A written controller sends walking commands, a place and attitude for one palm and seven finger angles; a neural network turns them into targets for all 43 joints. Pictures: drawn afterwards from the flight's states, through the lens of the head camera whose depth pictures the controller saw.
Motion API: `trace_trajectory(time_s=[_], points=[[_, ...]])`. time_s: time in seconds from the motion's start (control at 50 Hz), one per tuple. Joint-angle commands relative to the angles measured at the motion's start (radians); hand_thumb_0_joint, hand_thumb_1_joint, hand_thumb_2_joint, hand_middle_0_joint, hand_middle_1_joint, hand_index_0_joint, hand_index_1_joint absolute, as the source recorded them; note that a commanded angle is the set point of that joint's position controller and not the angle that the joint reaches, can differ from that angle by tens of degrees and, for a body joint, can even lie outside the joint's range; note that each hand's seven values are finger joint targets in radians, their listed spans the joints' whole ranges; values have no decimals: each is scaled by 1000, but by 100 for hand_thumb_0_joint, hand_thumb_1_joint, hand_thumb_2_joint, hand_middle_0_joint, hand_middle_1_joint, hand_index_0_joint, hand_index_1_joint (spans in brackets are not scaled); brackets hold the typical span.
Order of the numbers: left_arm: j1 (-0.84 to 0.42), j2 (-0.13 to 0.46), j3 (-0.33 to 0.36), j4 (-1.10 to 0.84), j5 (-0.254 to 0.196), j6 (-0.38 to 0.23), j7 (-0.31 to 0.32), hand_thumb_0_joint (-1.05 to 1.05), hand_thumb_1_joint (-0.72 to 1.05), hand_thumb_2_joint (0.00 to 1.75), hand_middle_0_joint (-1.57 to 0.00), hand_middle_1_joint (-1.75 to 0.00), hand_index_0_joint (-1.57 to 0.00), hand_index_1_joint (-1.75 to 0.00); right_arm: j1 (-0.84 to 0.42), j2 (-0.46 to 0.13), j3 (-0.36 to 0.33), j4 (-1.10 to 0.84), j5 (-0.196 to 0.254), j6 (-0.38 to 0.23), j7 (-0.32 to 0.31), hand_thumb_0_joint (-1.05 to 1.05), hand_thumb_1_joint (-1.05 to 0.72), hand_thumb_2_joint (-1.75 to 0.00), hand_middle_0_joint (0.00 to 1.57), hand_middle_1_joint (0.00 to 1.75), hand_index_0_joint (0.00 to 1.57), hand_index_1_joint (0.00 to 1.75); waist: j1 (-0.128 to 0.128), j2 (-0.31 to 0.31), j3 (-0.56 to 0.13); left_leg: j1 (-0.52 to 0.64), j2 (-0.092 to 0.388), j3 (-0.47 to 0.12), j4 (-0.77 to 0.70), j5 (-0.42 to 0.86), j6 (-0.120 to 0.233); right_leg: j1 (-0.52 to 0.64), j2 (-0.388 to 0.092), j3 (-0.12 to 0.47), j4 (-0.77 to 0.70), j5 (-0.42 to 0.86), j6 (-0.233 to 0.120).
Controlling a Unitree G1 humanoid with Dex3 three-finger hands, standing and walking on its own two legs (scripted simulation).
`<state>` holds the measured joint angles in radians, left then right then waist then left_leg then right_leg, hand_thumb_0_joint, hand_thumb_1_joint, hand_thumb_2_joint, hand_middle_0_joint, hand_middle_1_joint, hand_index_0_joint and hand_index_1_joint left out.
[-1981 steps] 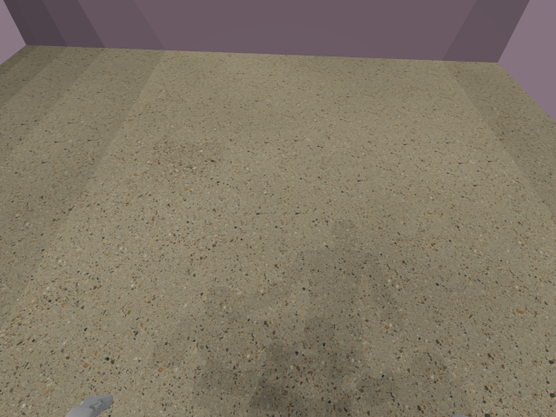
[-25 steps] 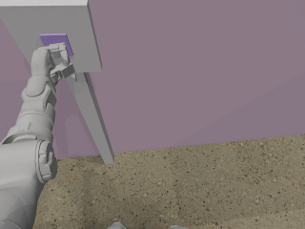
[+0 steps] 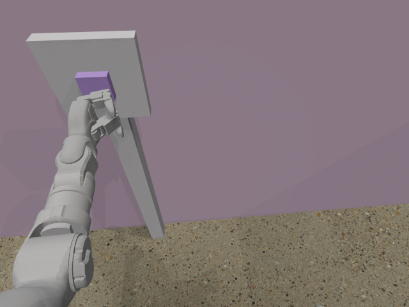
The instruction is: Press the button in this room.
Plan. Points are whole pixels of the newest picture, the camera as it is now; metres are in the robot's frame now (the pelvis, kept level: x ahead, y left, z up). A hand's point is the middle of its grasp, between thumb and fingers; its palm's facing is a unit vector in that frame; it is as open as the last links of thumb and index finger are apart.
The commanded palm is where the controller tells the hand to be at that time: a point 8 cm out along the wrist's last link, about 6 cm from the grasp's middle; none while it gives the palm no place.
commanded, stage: pull the fist back off the button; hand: left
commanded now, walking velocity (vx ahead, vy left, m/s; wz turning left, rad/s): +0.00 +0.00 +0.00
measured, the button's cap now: (97, 86) +0.51 +0.22 +0.17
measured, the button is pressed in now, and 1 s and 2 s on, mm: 0 0 0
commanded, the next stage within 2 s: draw the hand back to the body in 0.46 s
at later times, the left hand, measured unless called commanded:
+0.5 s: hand (114, 147) +0.36 +0.16 +0.15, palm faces +0.07 -1.00 -0.02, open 3.1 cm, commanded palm +0.34 +0.21 +0.14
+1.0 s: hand (83, 177) +0.29 +0.19 +0.16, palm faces +0.10 -0.99 -0.03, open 3.1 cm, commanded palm +0.26 +0.24 +0.16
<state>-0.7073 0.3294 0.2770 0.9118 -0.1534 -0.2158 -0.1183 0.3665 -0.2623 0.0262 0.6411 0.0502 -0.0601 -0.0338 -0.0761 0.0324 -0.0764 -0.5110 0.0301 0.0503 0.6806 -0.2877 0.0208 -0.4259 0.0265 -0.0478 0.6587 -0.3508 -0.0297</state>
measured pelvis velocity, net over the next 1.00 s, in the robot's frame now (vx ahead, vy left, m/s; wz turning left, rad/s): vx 0.00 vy -0.02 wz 0.02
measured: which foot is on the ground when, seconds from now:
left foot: down 0.00-1.00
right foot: down 0.00-1.00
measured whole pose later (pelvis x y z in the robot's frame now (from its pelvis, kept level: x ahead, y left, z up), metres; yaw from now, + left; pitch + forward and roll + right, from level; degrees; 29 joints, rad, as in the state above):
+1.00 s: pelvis +0.00 -0.02 +0.01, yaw +1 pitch -2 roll +0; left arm -0.08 0.27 0.23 0.09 -0.26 0.07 -0.17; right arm 0.24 -0.27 0.04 0.60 0.07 -0.07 -0.09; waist 0.02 0.05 -0.05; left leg -0.27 0.02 0.03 0.54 -0.23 0.00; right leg -0.19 0.03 -0.06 0.54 -0.32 -0.05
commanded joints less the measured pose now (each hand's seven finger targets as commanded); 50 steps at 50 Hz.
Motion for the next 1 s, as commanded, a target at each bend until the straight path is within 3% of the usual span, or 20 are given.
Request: trace_trajectory(time_s=[0.0, 0.06, 0.12, 0.16, 0.2, 0.26, 0.28, 0.34, 0.38, 0.46, 0.48, 0.52, 0.54, 0.56, 0.62, 0.66, 0.76, 0.8, 0.84, 0.98], points=[[-306, 188, 31, -375, -25, -32, 8, 0, 90, 90, -130, -150, -130, -150, -23, -145, -57, -143, 3, -31, -3, 0, -90, -90, 20, 30, 20, 30, 39, 19, -314, 304, -24, -62, -76, 233, 23, 61, 12, 25, -98, 326, 4], [-176, 186, 49, -486, -40, -1, 13, 0, 90, 90, -130, -150, -130, -150, -54, -141, -59, -167, 3, -28, -1, 0, -90, -90, 20, 30, 20, 30, 65, -34, -320, 311, -26, -53, -77, 299, 27, 127, 10, 25, -97, 410, 6], [-102, 139, 21, -599, -54, 39, 9, 0, 90, 90, -130, -150, -130, -150, -94, -130, -56, -184, 7, -27, -1, 0, -90, -90, 20, 30, 20, 30, 68, -30, -284, 318, -28, -41, -86, 314, 27, 141, 4, 25, -106, 456, 13], [-93, 115, -13, -650, -56, 63, 6, 0, 90, 90, -130, -150, -130, -150, -114, -130, -53, -188, 12, -22, -8, 0, -90, -90, 20, 30, 20, 30, 51, -51, -239, 315, -29, -41, -91, 289, 31, 132, 4, 26, -120, 441, 16], [-88, 97, -33, -704, -55, 86, 8, 0, 90, 90, -130, -150, -130, -150, -137, -124, -52, -189, 14, -21, -14, 0, -90, -90, 20, 30, 20, 30, 50, -15, -223, 333, -30, -48, -101, 275, 28, 117, 2, 23, -126, 415, 14], [-81, 56, -70, -776, -61, 112, 12, 0, 90, 90, -130, -150, -130, -150, -159, -119, -46, -191, 14, -24, -23, 0, -90, -90, 20, 30, 20, 30, 40, -4, -225, 371, -32, -55, -100, 270, 28, 106, 2, 20, -138, 390, 12], [-77, 68, -61, -788, -63, 118, 14, 0, 90, 90, -130, -150, -130, -150, -170, -118, -45, -189, 15, -27, -27, 0, -90, -90, 20, 30, 20, 30, 45, 15, -230, 375, -34, -56, -103, 258, 26, 103, -1, 25, -142, 383, 12], [-25, 52, -72, -844, -65, 125, 13, 0, 90, 90, -130, -150, -130, -150, -190, -111, -41, -191, 11, -32, -32, 0, -90, -90, 20, 30, 20, 30, 54, 11, -259, 397, -37, -61, -107, 279, 23, 131, -4, 21, -140, 400, 10], [-20, 27, -97, -825, -66, 135, 18, 0, 90, 90, -130, -150, -130, -150, -197, -110, -36, -182, 12, -32, -35, 0, -90, -90, 20, 30, 20, 30, 42, -17, -233, 388, -36, -64, -108, 267, 23, 116, -5, 18, -145, 391, 14], [-38, 74, -57, -756, -62, 164, 38, 0, 90, 90, -130, -150, -130, -150, -208, -115, -28, -168, 7, -19, -43, 0, -90, -90, 20, 30, 20, 30, 44, -63, -179, 343, -42, -69, -121, 192, 24, 112, -9, 25, -170, 317, 17], [-39, 61, -68, -741, -60, 173, 38, 0, 90, 90, -130, -150, -130, -150, -218, -111, -25, -171, 9, -15, -44, 0, -90, -90, 20, 30, 20, 30, 45, -57, -171, 336, -44, -64, -126, 184, 23, 113, -13, 27, -173, 315, 19], [-69, 91, -45, -716, -59, 183, 41, 0, 90, 90, -130, -150, -130, -150, -223, -110, -21, -170, 9, -7, -48, 0, -90, -90, 20, 30, 20, 30, 50, -46, -165, 318, -48, -63, -130, 163, 22, 123, -19, 37, -181, 299, 19], [-76, 82, -52, -709, -58, 185, 41, 0, 90, 90, -130, -150, -130, -150, -224, -107, -19, -172, 8, -6, -48, 0, -90, -90, 20, 30, 20, 30, 52, -40, -179, 322, -49, -65, -132, 165, 22, 129, -18, 36, -179, 297, 17], [-41, 117, -13, -712, -59, 181, 43, 0, 90, 90, -130, -150, -130, -150, -223, -109, -21, -177, 5, -5, -47, 0, -90, -90, 20, 30, 20, 30, 68, -56, -196, 319, -48, -63, -130, 175, 24, 154, -18, 40, -180, 307, 18], [24, 135, 11, -784, -63, 160, 28, 0, 90, 90, -130, -150, -130, -150, -243, -98, -18, -204, 5, -9, -43, 0, -90, -90, 20, 30, 20, 30, 98, 7, -255, 342, -52, -51, -137, 226, 22, 221, -25, 47, -169, 391, 14], [116, 150, 37, -816, -78, 147, 14, 0, 90, 90, -130, -150, -130, -150, -246, -99, -19, -215, 6, -14, -37, 0, -90, -90, 20, 30, 20, 30, 114, -29, -270, 328, -49, -49, -141, 242, 23, 259, -24, 47, -164, 429, 18], [219, 137, 34, -869, -109, 179, -30, 0, 90, 90, -130, -150, -130, -150, -271, -104, -22, -225, 19, -25, -41, 0, -90, -90, 20, 30, 20, 30, 107, -81, -160, 306, -47, -34, -165, 181, 29, 230, -25, 54, -201, 387, 38], [226, 128, 19, -931, -113, 200, -42, 0, 90, 90, -130, -150, -130, -150, -282, -103, -21, -229, 24, -33, -46, 0, -90, -90, 20, 30, 20, 30, 103, -34, -140, 319, -49, -35, -175, 159, 29, 209, -24, 57, -216, 336, 35], [231, 112, 2, -997, -118, 213, -47, 0, 90, 90, -130, -150, -130, -150, -286, -101, -21, -230, 23, -46, -49, 0, -90, -90, 20, 30, 20, 30, 98, -19, -138, 347, -48, -42, -182, 153, 29, 191, -19, 52, -225, 299, 31], [345, 140, 43, -1108, -136, 232, -49, 0, 90, 90, -130, -150, -130, -150, -305, -98, -14, -219, 18, -86, -62, 0, -90, -90, 20, 30, 20, 30, 106, -13, -120, 368, -46, -55, -200, 127, 27, 187, -18, 50, -248, 221, 30]])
